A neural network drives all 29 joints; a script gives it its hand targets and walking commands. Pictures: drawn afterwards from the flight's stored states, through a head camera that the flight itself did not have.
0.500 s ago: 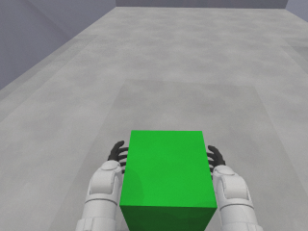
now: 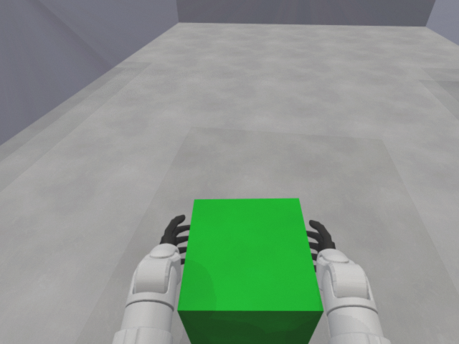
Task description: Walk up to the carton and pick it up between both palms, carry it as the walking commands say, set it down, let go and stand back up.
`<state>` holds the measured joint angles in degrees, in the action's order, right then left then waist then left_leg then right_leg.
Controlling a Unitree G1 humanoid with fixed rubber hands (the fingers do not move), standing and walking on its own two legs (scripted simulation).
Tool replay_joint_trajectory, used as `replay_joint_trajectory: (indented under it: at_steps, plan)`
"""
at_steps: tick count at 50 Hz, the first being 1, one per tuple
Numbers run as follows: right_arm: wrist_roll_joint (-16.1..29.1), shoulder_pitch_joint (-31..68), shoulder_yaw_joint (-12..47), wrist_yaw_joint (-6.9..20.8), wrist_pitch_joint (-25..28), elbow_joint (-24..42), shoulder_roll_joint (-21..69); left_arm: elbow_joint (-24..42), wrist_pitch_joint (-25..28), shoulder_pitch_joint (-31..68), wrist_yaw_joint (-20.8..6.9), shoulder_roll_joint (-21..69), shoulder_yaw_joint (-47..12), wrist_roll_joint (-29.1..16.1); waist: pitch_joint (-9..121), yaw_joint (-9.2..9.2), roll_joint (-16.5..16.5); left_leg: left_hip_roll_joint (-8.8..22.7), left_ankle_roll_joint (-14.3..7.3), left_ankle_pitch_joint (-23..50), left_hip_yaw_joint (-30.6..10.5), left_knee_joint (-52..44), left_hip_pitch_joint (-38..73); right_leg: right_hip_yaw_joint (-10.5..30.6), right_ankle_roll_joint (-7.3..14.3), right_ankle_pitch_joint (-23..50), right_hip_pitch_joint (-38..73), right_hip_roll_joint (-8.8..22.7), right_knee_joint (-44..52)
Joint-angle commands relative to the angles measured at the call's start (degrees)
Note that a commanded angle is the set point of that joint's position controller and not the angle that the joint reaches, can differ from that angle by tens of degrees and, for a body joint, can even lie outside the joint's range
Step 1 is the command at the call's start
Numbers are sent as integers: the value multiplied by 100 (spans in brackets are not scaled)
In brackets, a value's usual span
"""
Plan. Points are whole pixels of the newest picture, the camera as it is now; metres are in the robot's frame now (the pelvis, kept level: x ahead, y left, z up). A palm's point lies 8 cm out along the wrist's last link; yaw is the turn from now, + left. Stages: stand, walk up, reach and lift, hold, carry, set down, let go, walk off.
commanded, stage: hold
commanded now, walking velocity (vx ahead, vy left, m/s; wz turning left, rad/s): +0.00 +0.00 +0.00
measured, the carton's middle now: (247, 284) +0.25 +0.00 -0.02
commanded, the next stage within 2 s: carry in 0.32 s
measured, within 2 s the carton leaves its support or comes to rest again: neither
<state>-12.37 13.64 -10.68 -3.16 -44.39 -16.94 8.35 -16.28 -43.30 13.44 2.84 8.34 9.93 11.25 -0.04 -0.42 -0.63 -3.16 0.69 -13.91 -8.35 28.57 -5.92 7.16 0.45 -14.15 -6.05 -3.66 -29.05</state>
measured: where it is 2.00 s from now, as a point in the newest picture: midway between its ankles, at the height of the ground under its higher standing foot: outside the picture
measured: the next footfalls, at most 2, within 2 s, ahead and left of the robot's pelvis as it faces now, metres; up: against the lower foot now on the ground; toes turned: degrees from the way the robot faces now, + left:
left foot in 0.90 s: +0.21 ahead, +0.14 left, +0.00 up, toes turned +8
right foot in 1.86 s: +0.33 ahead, -0.04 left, +0.00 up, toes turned -6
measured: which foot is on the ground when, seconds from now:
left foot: down 0.00-0.70, up 0.72-0.88, down 0.90-1.00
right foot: down 0.00-1.00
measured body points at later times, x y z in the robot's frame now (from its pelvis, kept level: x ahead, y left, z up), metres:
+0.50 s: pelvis +0.01 +0.01 -0.01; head -0.04 +0.02 +0.44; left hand +0.31 +0.16 +0.04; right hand +0.32 -0.13 +0.04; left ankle +0.03 +0.13 -0.73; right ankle +0.03 -0.12 -0.74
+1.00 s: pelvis +0.16 +0.05 -0.01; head +0.14 +0.05 +0.44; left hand +0.45 +0.21 +0.08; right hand +0.47 -0.08 +0.08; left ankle +0.17 +0.13 -0.74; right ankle +0.09 -0.08 -0.74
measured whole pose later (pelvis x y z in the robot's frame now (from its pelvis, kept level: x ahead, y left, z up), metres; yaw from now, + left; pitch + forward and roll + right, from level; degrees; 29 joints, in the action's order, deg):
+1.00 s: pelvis +0.16 +0.05 -0.01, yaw +2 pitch +4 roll +1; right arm -3.1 15.7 -8.2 -10.1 -66.4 8.8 8.9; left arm 11.8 -66.0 14.2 9.8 8.5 9.1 2.0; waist 8.6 -0.4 0.5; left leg -1.6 -3.6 -16.5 7.3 33.5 -20.8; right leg -4.8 -2.7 -24.9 -12.9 6.0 -34.4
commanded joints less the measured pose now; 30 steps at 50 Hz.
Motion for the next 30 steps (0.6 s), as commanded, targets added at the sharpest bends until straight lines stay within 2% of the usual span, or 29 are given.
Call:
replay_joint_trajectory:
  at_steps: [1, 2, 3, 4, 5, 6, 7, 8, 9, 10, 11, 13, 14, 15, 16, 17, 18, 19, 20, 21, 22, 23, 24, 25, 26, 27, 28, 29, 30]
  plan:
    - [1801, 4353, 3462, 1560, 426, 741, 6090, 852, 365, 4414, -1590, 5788, -3489, -1614, 1569, -24, 127, -88, -175, 5, 192, -539, -139, -71, -31, 156, 204, 50, 632]
    - [1762, 4336, 3457, 1548, 392, 677, 6066, 624, 307, 4184, -1602, 5849, -3430, -1594, 1381, -15, 336, -79, -184, 35, 206, -532, -53, -64, -33, 109, 71, 55, 675]
    - [1714, 4376, 3428, 1527, 426, 633, 6082, 512, 305, 4268, -1662, 5890, -3469, -1583, 1480, 55, 85, -95, -188, -10, 229, -509, -59, -27, -28, 35, 43, 87, 695]
    - [1788, 4595, 3392, 1536, 464, 571, 6226, 612, 357, 4562, -1670, 5805, -3420, -1558, 1520, -45, 183, -129, -171, -143, 209, -425, -100, 36, -16, -274, -20, 127, 688]
    - [1767, 4673, 3375, 1537, 457, 466, 6225, 318, 325, 4558, -1674, 5899, -3326, -1533, 1443, -43, 199, -100, -201, -223, 237, -396, 24, 33, 1, -465, -171, 135, 690]
    - [1795, 4513, 3393, 1522, 479, 489, 6291, 507, 373, 4642, -1684, 5793, -3422, -1535, 1574, -9, -1, -113, -194, -96, 234, -433, -150, 20, -7, -146, 54, 120, 653]
    - [1785, 4674, 3416, 1523, 455, 453, 6286, 543, 383, 4751, -1687, 5814, -3430, -1626, 1762, -48, 194, -76, -196, -77, 249, -394, -6, -1, -42, -217, -7, 90, 622]
    - [1742, 4515, 3372, 1519, 419, 300, 6267, 330, 327, 4653, -1689, 5879, -3379, -1567, 1584, -20, 204, -86, -205, -121, 239, -446, -106, -35, -27, -212, -15, 79, 631]
    - [1708, 4764, 3318, 1522, 447, 208, 6217, 143, 341, 4749, -1727, 5812, -3195, -1461, 1328, -43, 415, -128, -194, -369, 227, -392, -124, 35, -15, -769, -296, 145, 753]
    - [1632, 4614, 3150, 1519, 420, -44, 6158, 68, 323, 4766, -1727, 5766, -3149, -1439, 1196, -36, 292, -121, -190, -509, 255, -403, -149, 11, 0, -940, -314, 139, 771]
    - [1706, 4716, 3197, 1524, 464, 13, 6295, 95, 361, 4849, -1737, 5787, -3155, -1431, 1246, -48, 341, -150, -203, -354, 261, -301, -130, 104, 7, -885, -305, 189, 762]
    - [1752, 4949, 3223, 1519, 523, 117, 6205, 169, 388, 5037, -1758, 5774, -3228, -1451, 1302, 3, 117, -145, -169, -414, 268, -270, -73, 89, 17, -977, -397, 189, 742]
    - [1756, 4980, 3248, 1477, 474, 216, 6179, -14, 332, 4753, -1767, 5817, -3129, -1436, 1381, -60, 125, -153, -177, -352, 297, -304, -272, 101, -10, -795, -17, 172, 771]
    - [1757, 4803, 3234, 1491, 449, 160, 6161, -49, 324, 4707, -1746, 5884, -3139, -1475, 1368, -30, 97, -89, -171, -203, 283, -388, -248, 10, -28, -505, -27, 114, 705]
    - [1604, 4998, 3424, 1520, 422, 481, 5785, 169, 234, 4572, -1621, 5651, -3231, -1269, 1814, 81, 147, 615, -199, -677, -9, 65, -781, 340, 179, -801, -647, 1100, 740]
    - [1706, 5190, 3523, 1522, 389, 643, 5923, 534, 206, 4893, -1578, 5701, -3352, -1345, 1621, 37, 95, 395, -278, -1568, -36, 124, -1152, 524, 404, -1964, -621, 989, 888]
    - [1722, 5083, 3519, 1484, 326, 775, 5842, 553, 125, 4901, -1548, 5730, -3383, -1422, 1585, -2, 259, 171, -271, -2036, 215, 434, -1358, 833, 530, -2910, -746, 1147, 1262]
    - [1836, 5268, 3683, 1473, 302, 1057, 6048, 978, 149, 5120, -1507, 5845, -3535, -1628, 1999, -19, 808, 7, -236, -1649, 629, 850, -1036, 1262, 689, -3012, -664, 1445, 1641]
    - [1879, 5297, 3750, 1424, 216, 1117, 6044, 974, 57, 5052, -1439, 5882, -3562, -1637, 1964, -27, 1121, 43, -208, -1310, 754, 1004, -1175, 1396, 755, -2835, -633, 1603, 1792]
    - [1915, 5041, 3763, 1386, 109, 1077, 5982, 1188, -11, 4959, -1349, 5795, -3586, -1649, 2033, -15, 1118, 66, -210, -1230, 825, 823, -1110, 1273, 768, -2577, -583, 1616, 1677]
    - [2045, 5150, 3927, 1352, 70, 1459, 5997, 1322, -82, 4840, -1325, 5817, -3616, -1715, 2095, -21, 1240, 46, -253, -1184, 977, 500, -1006, 1114, 765, -2590, -596, 1568, 1627]
    - [2116, 4877, 3949, 1343, -25, 1546, 6114, 1558, -184, 4787, -1242, 5962, -3781, -1790, 2329, 79, 696, 160, -412, -818, 829, 111, -261, 605, 618, -2027, -991, 1404, 1140]
    - [2258, 4912, 3997, 1303, -87, 1834, 6098, 1662, -291, 4756, -1179, 5975, -3851, -1796, 2325, 150, 210, 448, -511, -1051, 225, -447, 398, -34, 376, -1783, -1665, 961, 364]
    - [2303, 4546, 3975, 1234, -203, 1872, 6017, 2161, -383, 4917, -1115, 5990, -4088, -1931, 2302, 273, -1209, 1404, -822, -2050, -1416, -1378, 1065, -754, 27, -1325, -2690, 355, -1114]
    - [2302, 4266, 3893, 1160, -284, 2084, 5866, 2479, -512, 4947, -1044, 5867, -4311, -2004, 2188, 240, -1824, 2182, -1172, -2110, -2439, -1764, 1447, -1100, -94, -1425, -3523, 269, -1667]
    - [2350, 4259, 3955, 1038, -417, 2332, 5836, 2647, -681, 4865, -999, 5876, -4406, -2203, 1975, 198, -1528, 2341, -1324, -1745, -2367, -1738, 1204, -948, -88, -1226, -3549, 601, -1832]
    - [2272, 4025, 3945, 966, -583, 2352, 5735, 2632, -854, 4688, -944, 5735, -4438, -2194, 1769, 214, -1156, 2203, -1326, -1199, -2091, -1635, 964, -916, -11, -1333, -3411, 613, -1701]
    - [2273, 4044, 3969, 836, -714, 2723, 5653, 2656, -1000, 4443, -909, 5690, -4370, -2320, 1950, 181, -786, 2086, -1324, -482, -1706, -1445, 790, -944, 35, -1207, -2981, 584, -1206]
    - [2237, 3802, 3970, 710, -863, 2741, 5551, 2633, -1129, 4160, -873, 5473, -4298, -2326, 2116, 134, -667, 1981, -1207, -47, -1277, -1222, 628, -1063, 56, -1078, -2427, 476, -655]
